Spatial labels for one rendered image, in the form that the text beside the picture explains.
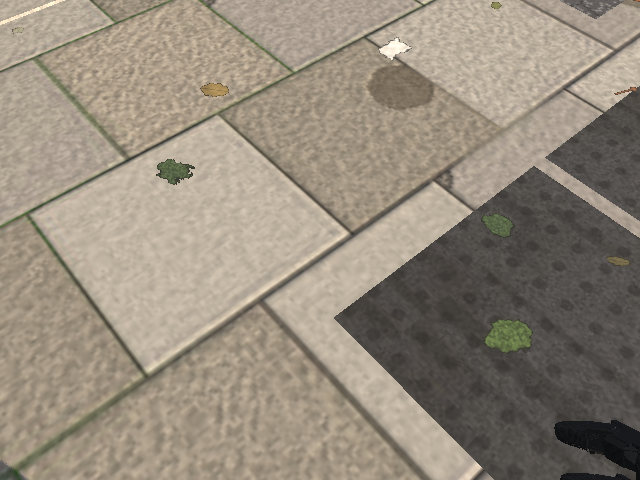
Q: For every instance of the right robot hand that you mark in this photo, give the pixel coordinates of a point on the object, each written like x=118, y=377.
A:
x=617, y=441

